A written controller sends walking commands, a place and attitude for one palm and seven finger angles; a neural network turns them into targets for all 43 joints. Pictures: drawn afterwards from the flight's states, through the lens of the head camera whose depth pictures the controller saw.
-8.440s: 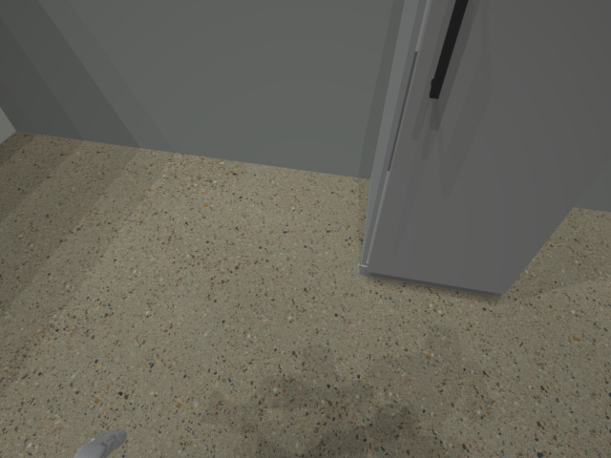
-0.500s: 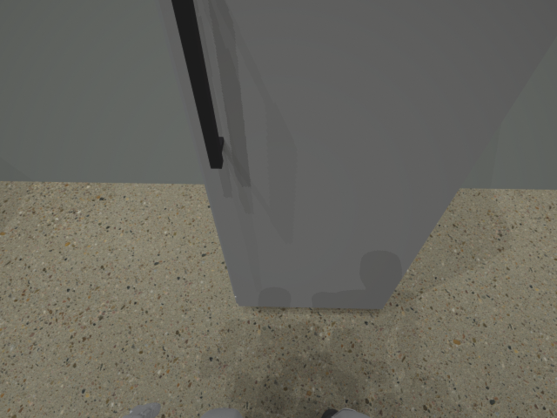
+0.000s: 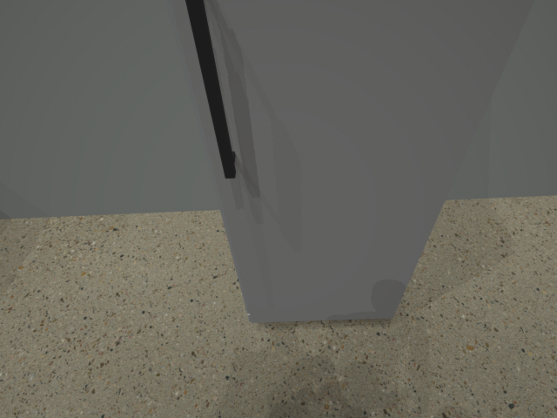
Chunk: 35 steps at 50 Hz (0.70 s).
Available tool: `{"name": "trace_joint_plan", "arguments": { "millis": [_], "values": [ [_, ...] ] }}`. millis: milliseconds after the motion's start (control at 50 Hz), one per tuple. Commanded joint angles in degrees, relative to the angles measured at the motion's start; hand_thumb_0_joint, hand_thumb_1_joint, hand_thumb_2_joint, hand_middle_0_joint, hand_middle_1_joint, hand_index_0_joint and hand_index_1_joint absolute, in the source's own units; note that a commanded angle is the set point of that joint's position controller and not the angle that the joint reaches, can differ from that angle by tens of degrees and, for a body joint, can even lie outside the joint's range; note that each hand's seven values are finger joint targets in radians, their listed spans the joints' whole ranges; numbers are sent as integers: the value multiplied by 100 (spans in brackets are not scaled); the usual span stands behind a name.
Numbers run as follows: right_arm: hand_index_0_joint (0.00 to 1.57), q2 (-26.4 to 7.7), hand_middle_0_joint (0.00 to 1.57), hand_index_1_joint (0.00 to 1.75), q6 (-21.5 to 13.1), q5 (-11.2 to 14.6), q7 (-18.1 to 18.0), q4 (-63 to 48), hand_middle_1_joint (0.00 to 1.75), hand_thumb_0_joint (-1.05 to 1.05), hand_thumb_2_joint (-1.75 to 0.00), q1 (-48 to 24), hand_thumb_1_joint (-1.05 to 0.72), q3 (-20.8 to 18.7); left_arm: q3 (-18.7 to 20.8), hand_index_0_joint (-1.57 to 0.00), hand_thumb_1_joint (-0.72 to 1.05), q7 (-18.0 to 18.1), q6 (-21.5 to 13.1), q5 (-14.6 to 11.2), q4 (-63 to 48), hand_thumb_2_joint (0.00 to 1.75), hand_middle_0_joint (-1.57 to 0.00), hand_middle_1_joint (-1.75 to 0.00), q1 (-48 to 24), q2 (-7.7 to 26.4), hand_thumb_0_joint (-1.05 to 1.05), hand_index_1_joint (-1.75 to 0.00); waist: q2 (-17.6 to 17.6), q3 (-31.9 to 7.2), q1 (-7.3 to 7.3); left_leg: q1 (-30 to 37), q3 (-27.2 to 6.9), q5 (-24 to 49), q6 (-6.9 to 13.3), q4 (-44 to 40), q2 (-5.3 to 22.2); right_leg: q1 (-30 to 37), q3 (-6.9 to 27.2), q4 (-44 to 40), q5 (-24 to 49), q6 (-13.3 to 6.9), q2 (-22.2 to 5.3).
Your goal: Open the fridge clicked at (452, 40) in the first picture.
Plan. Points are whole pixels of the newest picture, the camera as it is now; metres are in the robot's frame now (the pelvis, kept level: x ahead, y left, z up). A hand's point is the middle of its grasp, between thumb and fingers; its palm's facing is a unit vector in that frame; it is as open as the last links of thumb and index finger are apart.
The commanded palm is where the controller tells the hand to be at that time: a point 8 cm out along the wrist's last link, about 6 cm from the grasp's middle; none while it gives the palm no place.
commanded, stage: come to a stop and stand still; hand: left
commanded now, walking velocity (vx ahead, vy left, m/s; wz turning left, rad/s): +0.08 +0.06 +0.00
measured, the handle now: (216, 89) +0.53 +0.13 +0.23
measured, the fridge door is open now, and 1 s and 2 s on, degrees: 0 0 0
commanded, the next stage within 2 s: look again from close up in 0.58 s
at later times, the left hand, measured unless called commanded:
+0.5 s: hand out of the picture +0.05 +0.19 -0.16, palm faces +0.04 -0.98 -0.22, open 7.3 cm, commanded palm none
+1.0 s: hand out of the picture +0.03 +0.18 -0.17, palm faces +0.04 -0.98 -0.19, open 7.3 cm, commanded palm none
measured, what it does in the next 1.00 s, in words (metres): steps on the spot: left foot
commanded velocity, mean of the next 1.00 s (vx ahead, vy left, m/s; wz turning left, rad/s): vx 0.00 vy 0.00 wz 0.00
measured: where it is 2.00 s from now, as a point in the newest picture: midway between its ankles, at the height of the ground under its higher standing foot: outside the picture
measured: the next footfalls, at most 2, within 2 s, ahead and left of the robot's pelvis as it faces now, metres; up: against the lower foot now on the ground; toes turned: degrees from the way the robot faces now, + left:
left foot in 0.16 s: +0.04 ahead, +0.13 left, +0.00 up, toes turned +2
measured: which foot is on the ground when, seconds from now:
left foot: up 0.00-0.14, down 0.16-1.00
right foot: down 0.00-1.00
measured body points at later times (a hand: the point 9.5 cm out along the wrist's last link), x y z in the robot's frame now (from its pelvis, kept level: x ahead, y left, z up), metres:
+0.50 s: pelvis +0.03 +0.01 +0.00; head +0.03 +0.00 +0.45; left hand +0.05 +0.24 -0.15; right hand +0.02 -0.19 -0.17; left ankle +0.00 +0.13 -0.74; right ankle +0.03 -0.06 -0.74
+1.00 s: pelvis +0.03 +0.01 +0.00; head +0.04 +0.01 +0.45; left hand +0.03 +0.23 -0.15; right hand +0.03 -0.20 -0.16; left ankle +0.00 +0.13 -0.74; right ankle +0.03 -0.06 -0.74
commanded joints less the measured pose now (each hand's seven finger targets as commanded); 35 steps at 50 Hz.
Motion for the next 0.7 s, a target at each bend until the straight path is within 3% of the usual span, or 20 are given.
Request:
{"name": "trace_joint_plan", "arguments": {
  "millis": [0,40,80,100,120,140,160,180,200,220,240,280,320,360,440,560,680],
  "values": [
    [20,-177,20,30,-191,41,8,-310,30,0,-90,93,-90,-32,264,-20,90,66,-274,37,-357,90,-20,-30,-249,1013,0,-30,-708,146,-119,-215,38,-115,-95,-686,115,253,1864,-1669,-1275,-745,-1508],
    [20,-82,20,30,-240,51,-8,-211,30,0,-90,141,-90,4,270,-20,90,53,-258,42,-231,90,-20,-30,-163,1029,0,-30,-801,164,-33,184,142,-100,-101,-1500,27,279,1752,-1555,-1289,-650,-1418],
    [20,33,20,30,-306,43,-49,40,30,0,-90,535,-90,66,260,-20,90,40,-216,-2,-121,90,-20,-30,-237,959,0,-30,-769,104,-146,1045,170,508,-85,-2616,-63,-104,1550,-1171,-1486,-343,-1182],
    [20,28,20,30,-344,47,-81,167,30,0,-90,693,-90,88,226,-20,90,31,-200,-32,-80,90,-20,-30,-293,858,0,-30,-543,149,-181,1437,35,710,-56,-3022,23,-367,1334,-887,-1518,-132,-985],
    [20,-108,20,30,-383,40,-119,228,30,0,-90,777,-90,79,178,-20,90,14,-193,-55,-68,90,-20,-30,-307,699,0,-30,-82,167,-171,1533,-339,673,21,-3353,340,-478,1062,-462,-1334,66,-735],
    [20,-350,20,30,-411,33,-147,187,30,0,-90,733,-90,19,136,-20,90,-12,-197,-59,-102,90,-20,-30,-215,527,0,-30,508,44,-96,1413,-1129,557,241,-3586,965,-486,697,-7,-939,230,-464],
    [20,-527,20,30,-376,21,-185,113,30,0,-90,530,-90,6,108,-20,90,-21,-206,-50,-111,90,-20,-30,-300,452,0,-30,554,236,-25,916,-1416,427,459,-3740,1350,-290,379,84,-726,308,-385],
    [20,-459,20,30,-354,16,-183,79,30,0,-90,301,-90,27,91,-20,90,-15,-202,-12,-76,90,-20,-30,-365,423,0,-30,335,363,53,411,-1266,256,425,-3702,1254,108,400,-33,-580,305,-400],
    [20,-333,20,30,-361,32,-179,118,30,0,-90,172,-90,62,78,-20,90,-8,-187,8,22,90,-20,-30,-333,444,0,-30,446,556,109,87,-1043,143,300,-3656,989,355,547,-132,-435,275,-481],
    [20,-245,20,30,-362,45,-178,143,30,0,-90,148,-90,105,74,-20,90,-7,-188,-4,102,90,-20,-30,-236,519,0,-30,323,760,143,-122,-888,149,211,-3531,795,484,725,-260,-341,238,-573],
    [20,-160,20,30,-369,51,-181,184,30,0,-90,223,-90,134,70,-20,90,0,-207,-14,157,90,-20,-30,-163,561,0,-30,72,808,137,-153,-749,424,145,-3370,661,570,899,-406,-190,192,-665],
    [20,-73,20,30,-390,65,-195,313,30,0,-90,435,-90,180,46,-20,90,18,-260,-61,257,90,-20,-30,-171,621,0,-30,-345,534,15,330,-433,1047,25,-3008,483,561,1131,-618,208,116,-892],
    [20,-45,20,30,-388,70,-198,433,30,0,-90,607,-90,201,28,-20,90,36,-279,-83,260,90,-20,-30,-295,650,0,-30,-521,372,-72,651,-361,1262,-27,-2946,482,535,1066,-641,487,109,-950],
    [20,-58,20,30,-402,81,-196,504,30,0,-90,603,-90,200,13,-20,90,57,-287,-82,264,90,-20,-30,-333,634,0,-30,-461,277,-73,779,-387,1530,-32,-2961,517,613,956,-545,913,146,-927],
    [20,-61,20,30,-389,83,-203,621,30,0,-90,567,-90,206,-2,-20,90,83,-267,-82,287,90,-20,-30,-403,629,0,-30,-392,354,-68,822,-422,1596,-30,-3065,570,631,883,-517,961,172,-878],
    [20,-91,20,30,-407,83,-219,714,30,0,-90,504,-90,215,-13,-20,90,105,-255,-91,343,90,-20,-30,-395,623,0,-30,-205,171,-44,1000,-444,1973,-18,-3102,607,790,831,-414,1284,198,-890],
    [20,-89,20,30,-378,93,-221,771,30,0,-90,459,-90,211,-40,-20,90,123,-263,-91,386,90,-20,-30,-382,646,0,-30,-446,201,-67,1068,-408,1853,-44,-3110,575,809,862,-516,1422,204,-945]
  ]
}}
